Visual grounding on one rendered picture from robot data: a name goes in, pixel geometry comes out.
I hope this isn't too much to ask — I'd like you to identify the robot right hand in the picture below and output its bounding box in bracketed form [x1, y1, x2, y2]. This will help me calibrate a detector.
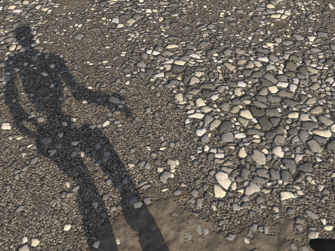
[309, 238, 335, 251]

